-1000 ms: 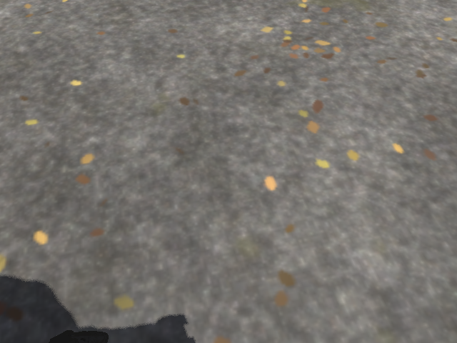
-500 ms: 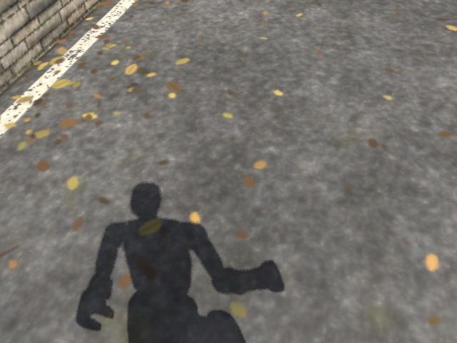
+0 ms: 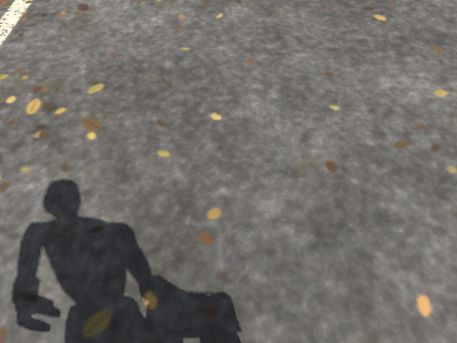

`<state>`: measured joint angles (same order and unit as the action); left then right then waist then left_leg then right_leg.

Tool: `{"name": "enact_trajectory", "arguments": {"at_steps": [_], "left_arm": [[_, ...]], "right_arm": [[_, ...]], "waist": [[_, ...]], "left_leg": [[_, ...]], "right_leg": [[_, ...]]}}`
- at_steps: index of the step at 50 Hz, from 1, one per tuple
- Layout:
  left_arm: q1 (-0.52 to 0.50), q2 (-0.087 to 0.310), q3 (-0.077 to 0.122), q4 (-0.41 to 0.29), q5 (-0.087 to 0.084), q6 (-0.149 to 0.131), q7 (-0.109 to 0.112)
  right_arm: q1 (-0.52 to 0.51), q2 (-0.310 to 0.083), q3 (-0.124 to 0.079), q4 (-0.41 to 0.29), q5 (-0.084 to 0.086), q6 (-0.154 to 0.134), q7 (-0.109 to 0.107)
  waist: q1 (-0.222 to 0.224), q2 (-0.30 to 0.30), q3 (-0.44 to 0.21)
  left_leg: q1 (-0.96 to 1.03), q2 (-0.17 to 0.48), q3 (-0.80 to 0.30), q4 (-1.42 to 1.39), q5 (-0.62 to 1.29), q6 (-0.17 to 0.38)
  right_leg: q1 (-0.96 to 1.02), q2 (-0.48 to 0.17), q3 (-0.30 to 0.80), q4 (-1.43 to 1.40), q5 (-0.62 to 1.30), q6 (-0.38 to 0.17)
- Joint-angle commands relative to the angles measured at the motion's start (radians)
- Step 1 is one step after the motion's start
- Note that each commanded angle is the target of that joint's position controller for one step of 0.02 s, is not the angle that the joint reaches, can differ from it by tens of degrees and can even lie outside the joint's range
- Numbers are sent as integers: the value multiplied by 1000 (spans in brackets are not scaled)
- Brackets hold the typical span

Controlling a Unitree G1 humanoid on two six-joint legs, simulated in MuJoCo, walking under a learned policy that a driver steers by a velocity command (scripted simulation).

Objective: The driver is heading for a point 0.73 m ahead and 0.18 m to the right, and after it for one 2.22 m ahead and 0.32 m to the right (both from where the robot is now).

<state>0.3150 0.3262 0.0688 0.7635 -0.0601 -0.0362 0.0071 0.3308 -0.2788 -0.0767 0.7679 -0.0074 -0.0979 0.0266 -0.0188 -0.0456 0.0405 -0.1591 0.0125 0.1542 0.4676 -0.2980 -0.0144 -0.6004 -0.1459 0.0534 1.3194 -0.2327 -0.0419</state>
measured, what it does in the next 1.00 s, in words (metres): walks ahead, turning right: right foot, then left foot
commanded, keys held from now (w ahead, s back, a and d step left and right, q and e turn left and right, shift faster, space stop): w+e+shift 0.54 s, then w+shift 0.06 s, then w+q+shift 0.40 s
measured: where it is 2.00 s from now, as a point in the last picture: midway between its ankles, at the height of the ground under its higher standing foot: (301, 69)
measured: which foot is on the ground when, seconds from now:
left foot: down 0.00-0.26, up 0.28-0.70, down 0.72-1.00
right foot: up 0.00-0.24, down 0.26-0.74, up 0.76-1.00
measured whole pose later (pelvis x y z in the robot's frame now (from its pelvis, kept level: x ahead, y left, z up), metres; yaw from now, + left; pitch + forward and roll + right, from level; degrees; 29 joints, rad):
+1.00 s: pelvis +0.84 -0.20 +0.01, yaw -26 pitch -1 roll +1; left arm 0.01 0.25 0.00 0.60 0.02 -0.15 -0.02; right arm 0.58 -0.23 -0.05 0.82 0.04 -0.08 0.01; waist -0.13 -0.01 0.05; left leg -0.05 -0.14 -0.19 0.32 -0.25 0.09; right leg -0.61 -0.03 0.13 0.76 -0.17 0.00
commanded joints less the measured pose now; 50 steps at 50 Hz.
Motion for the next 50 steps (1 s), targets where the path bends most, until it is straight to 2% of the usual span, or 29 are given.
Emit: {"name": "enact_trajectory", "arguments": {"at_steps": [1, 3, 6, 7, 9, 10, 12, 13, 14, 15, 16, 17, 18, 19, 21, 25, 27, 32, 34, 35, 36, 37, 38, 39, 41, 43, 45, 47, 50], "left_arm": [[28, -55, -16, -74, 10, 35, -11], [-37, -37, -19, -107, 17, 32, -17], [-156, -12, -25, -148, 24, 16, -49], [-192, -7, -26, -162, 25, 9, -62], [-200, 36, -11, -178, 20, 3, -78], [-147, 70, 5, -175, 10, 8, -77], [156, 180, 61, -122, 2, 37, -66], [364, 250, 102, -61, 2, 50, -47], [323, 289, 108, -39, 2, 58, -35], [184, 259, 65, -119, 49, 13, -46], [161, 162, 54, -167, 52, -12, -52], [154, 139, 49, -149, 56, -39, -61], [99, 115, 41, -149, 51, -60, -68], [29, 128, 44, -161, 52, -68, -60], [-15, 106, 35, -171, 45, -66, -41], [31, 76, 23, -136, 25, -50, 6], [51, 90, 30, -117, 24, -35, 12], [127, 55, 28, -42, 24, -32, 18], [118, 89, 39, -34, 46, -21, 16], [87, 109, 40, -39, 69, -16, 6], [6, 105, 31, -63, 89, -15, 0], [113, -12, 1, -77, 81, -24, -3], [213, -45, -28, -65, 27, -43, -11], [98, 34, -24, -88, 13, -60, -12], [-184, 47, -32, -153, 56, -101, -19], [-196, 26, -31, -168, 74, -115, -21], [-194, 16, -36, -175, 81, -113, -17], [-273, 2, -47, -212, 84, -120, -21], [-409, -23, -57, -252, 76, -135, -36]], "right_arm": [[-131, -20, -1, -53, 1, -33, -4], [-148, -43, -3, -52, -12, -33, -16], [-99, -124, -20, -42, -4, -29, -33], [-85, -157, -26, -38, 1, -25, -37], [-78, -224, -39, -41, 2, -8, -43], [-78, -261, -48, -46, 10, 6, -45], [-144, -306, -61, -78, 30, 28, -39], [-185, -259, -48, -85, 37, 20, -31], [-202, -55, 9, -112, 17, -18, -20], [-20, 0, 41, -197, 39, -69, -10], [-137, -131, 28, -207, 44, -97, -6], [-222, -145, 19, -234, 63, -99, -10], [-226, -127, 23, -216, 39, -86, -24], [-196, -110, 23, -207, 19, -75, -25], [-183, -125, 13, -196, 5, -47, -28], [-391, -54, 35, -265, -19, -30, -33], [-466, -20, 41, -297, -11, -33, -24], [-479, -88, 10, -296, 32, -53, -5], [-375, -139, -20, -272, 35, -56, -8], [-232, -179, -43, -239, 45, -51, -17], [-3, -195, -49, -191, 49, -40, -22], [175, -246, -49, -144, 17, -38, -17], [216, -230, -47, -90, 17, -43, 13], [131, -132, -28, -111, 26, -37, 12], [81, -120, -22, -115, 8, -23, 15], [58, -89, -7, -102, 8, -25, 15], [70, -76, 1, -80, 34, -20, 7], [83, -101, -4, -68, 49, -15, -9], [88, -128, -13, -61, 50, -1, -31]], "waist": [[60, 150, 94], [69, 132, 143], [33, 38, 170], [25, 18, 174], [48, 46, 115], [88, 90, 57], [261, 170, -113], [357, 113, -186], [266, -303, -50], [55, -412, -298], [125, -164, -291], [86, 11, -121], [36, 176, -78], [-12, 161, -41], [-35, 127, 4], [47, 83, 81], [96, 25, 70], [143, -71, 49], [83, -104, -5], [-3, -116, -92], [-136, -114, -217], [-106, 189, -394], [-54, 536, -413], [-70, 341, -231], [-76, 6, -44], [-11, 47, -32], [15, 88, -10], [6, 80, 42], [-40, 101, 75]], "left_leg": [[-62, 238, -102, -318, 199, 112], [-85, 202, -3, -351, 242, 119], [16, 206, 86, -386, 314, 105], [66, 216, 110, -378, 401, 96], [169, 222, 141, -274, 880, 77], [229, 230, 142, -169, 1152, 72], [166, 252, 110, 237, 1412, 88], [-24, 190, 89, 576, 1195, 63], [-350, -87, 47, 1130, -123, 9], [-651, -149, -246, 1298, -294, 20], [-651, -77, -345, 1196, -179, 76], [-665, -57, -319, 1078, -119, 90], [-587, -1, -331, 961, -60, 89], [-520, 15, -349, 890, -27, 67], [-453, 40, -347, 769, -2, 21], [-393, 14, -252, 374, 209, -55], [-304, -29, -214, 186, 358, -70], [-292, 5, -218, 14, 477, -41], [-260, -20, -161, 24, 345, 15], [-140, -50, -117, 38, 281, 57], [138, -9, -160, 108, 222, 101], [519, 165, -562, 104, -54, 253], [624, 292, -1099, -193, -404, 366], [539, 285, -1120, -231, -541, 332], [256, 187, -866, -237, -201, 285], [160, 106, -741, -256, -31, 286], [104, 90, -698, -272, 43, 307], [10, 99, -678, -299, 67, 311], [-209, 44, -602, -332, 69, 258]], "right_leg": [[-128, -76, 46, 1, 75, 9], [-145, -55, 15, -114, 179, 16], [-135, -26, -65, -352, 309, -18], [-120, -9, -99, -426, 325, -35], [-3, 79, -203, -505, 315, -70], [75, 130, -242, -498, 257, -86], [450, 194, -240, -463, 91, -144], [776, 203, -162, -564, 133, -185], [849, 135, 57, -654, 265, -263], [1012, -62, 749, -920, -241, -480], [952, -100, 871, -1080, -470, -414], [780, -95, 855, -1137, -477, -366], [647, -65, 775, -1114, -411, -318], [517, -22, 705, -1080, -316, -322], [392, 52, 549, -1098, -167, -311], [241, 157, 346, -1102, 47, -264], [201, 188, 308, -1082, 30, -212], [449, 85, 325, -1003, 87, -171], [616, 37, 302, -893, 527, -154], [662, 43, 261, -740, 820, -139], [530, 61, 220, -467, 898, -118], [200, 189, 167, -18, 394, -52], [-64, 283, 126, 156, -238, -10], [-193, 189, 135, 161, -181, -39], [-151, 150, 98, 11, -117, -53], [-74, 115, 105, -165, -76, -33], [-54, 108, 88, -298, -92, 5], [-43, 111, 62, -458, -56, 38], [199, 167, 25, -704, 252, 68]]}}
